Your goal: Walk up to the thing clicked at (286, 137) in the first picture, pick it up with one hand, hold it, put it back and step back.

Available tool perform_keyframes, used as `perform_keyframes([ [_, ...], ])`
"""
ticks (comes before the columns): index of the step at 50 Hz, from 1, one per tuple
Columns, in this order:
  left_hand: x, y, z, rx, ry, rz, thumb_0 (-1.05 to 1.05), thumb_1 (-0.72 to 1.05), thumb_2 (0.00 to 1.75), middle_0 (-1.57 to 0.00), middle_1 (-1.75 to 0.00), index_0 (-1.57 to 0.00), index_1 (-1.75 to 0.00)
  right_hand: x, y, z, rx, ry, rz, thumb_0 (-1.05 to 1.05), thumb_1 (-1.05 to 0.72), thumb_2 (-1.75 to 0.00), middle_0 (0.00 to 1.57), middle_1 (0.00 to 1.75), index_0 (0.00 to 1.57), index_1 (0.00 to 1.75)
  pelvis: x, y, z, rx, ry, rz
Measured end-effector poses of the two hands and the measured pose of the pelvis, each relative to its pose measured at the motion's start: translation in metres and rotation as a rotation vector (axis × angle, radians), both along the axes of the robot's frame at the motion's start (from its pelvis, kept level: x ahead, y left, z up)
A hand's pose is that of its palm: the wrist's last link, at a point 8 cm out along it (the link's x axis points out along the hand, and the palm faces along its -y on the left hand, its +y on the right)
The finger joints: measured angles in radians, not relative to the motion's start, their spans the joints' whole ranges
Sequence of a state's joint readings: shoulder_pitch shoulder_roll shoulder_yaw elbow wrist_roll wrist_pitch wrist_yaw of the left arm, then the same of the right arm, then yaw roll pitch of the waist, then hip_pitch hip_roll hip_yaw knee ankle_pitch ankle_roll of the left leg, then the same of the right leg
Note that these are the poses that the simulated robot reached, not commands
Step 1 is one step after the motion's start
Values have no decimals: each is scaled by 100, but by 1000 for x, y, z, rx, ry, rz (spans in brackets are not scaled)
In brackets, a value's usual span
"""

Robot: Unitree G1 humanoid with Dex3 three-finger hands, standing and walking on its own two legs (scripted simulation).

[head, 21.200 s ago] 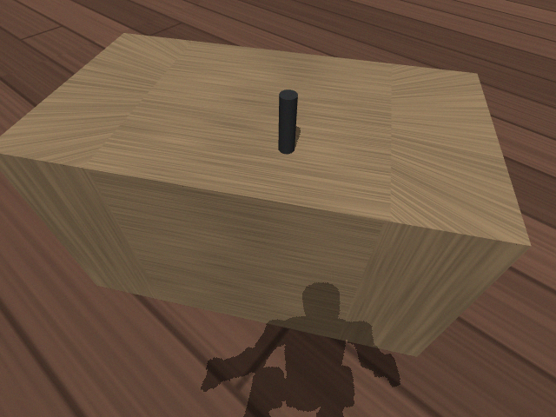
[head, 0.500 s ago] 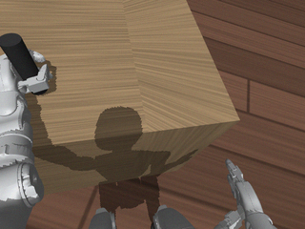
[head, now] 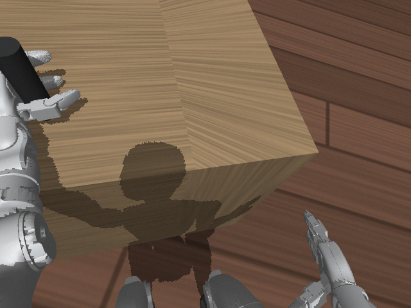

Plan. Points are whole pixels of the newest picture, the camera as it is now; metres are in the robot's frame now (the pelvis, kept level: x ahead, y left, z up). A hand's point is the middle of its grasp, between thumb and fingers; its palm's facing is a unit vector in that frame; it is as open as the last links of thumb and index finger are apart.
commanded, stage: open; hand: left
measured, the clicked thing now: (27, 84) +0.52 +0.22 +0.09
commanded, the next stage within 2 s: withdraw in 0.04 s
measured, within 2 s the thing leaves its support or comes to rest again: neither
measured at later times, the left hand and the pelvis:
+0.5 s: hand out of the picture +0.54 +0.25 +0.15, palm faces +0.24 -0.97 -0.01, open 16.9 cm; pelvis +0.02 +0.00 +0.02, yaw +0 degrees
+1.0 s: hand out of the picture +0.47 +0.38 +0.17, palm faces +0.47 -0.84 -0.28, open 17.6 cm; pelvis +0.03 +0.00 +0.05, yaw +1 degrees
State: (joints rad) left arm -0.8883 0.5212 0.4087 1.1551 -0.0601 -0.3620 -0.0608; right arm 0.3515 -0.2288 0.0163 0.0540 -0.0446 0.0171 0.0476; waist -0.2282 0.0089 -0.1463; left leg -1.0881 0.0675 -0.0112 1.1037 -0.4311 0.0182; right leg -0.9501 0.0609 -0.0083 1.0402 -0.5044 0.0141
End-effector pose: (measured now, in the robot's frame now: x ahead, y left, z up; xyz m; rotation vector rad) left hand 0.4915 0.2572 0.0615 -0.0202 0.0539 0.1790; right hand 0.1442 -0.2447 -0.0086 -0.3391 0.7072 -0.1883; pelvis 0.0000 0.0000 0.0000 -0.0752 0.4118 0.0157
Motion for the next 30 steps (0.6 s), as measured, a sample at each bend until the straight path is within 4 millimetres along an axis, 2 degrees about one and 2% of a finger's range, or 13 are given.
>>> perform_keyframes([
  [11, 2, 2, 0, 1, -1, 6, -1, -27, 25, -40, -30, -40, -31, 3, 0, 1, -3, 1, -2, -1, 52, -5, 6, 6, 6, 5, 3, 1, 1, -1, 3, -1],
  [15, 5, 8, 8, 5, -20, 17, -1, -33, 18, -26, -20, -26, -20, 5, -6, 5, -19, -4, -17, -1, 53, -5, 6, 6, 6, 5, 5, 1, 2, 0, -2, -3],
  [20, 11, 23, 38, 14, -59, 43, -1, -39, 12, -15, -11, -14, -11, 8, -7, 10, -18, -6, -31, -1, 53, -5, 6, 5, 6, 5, 9, 1, 8, 2, -18, -3],
  [27, 13, 52, 101, 43, -78, 64, -1, -46, 7, -8, -5, -8, -5, 11, -4, 9, 36, 12, -55, -1, 52, -5, 6, 5, 6, 5, 18, 0, 22, 7, -54, 0],
  [30, 10, 64, 122, 50, -59, 68, -1, -49, 5, -7, -4, -7, -4, 14, -1, 6, 66, 17, -56, -1, 53, -5, 6, 5, 6, 5, 22, 1, 27, 10, -69, 1],
])
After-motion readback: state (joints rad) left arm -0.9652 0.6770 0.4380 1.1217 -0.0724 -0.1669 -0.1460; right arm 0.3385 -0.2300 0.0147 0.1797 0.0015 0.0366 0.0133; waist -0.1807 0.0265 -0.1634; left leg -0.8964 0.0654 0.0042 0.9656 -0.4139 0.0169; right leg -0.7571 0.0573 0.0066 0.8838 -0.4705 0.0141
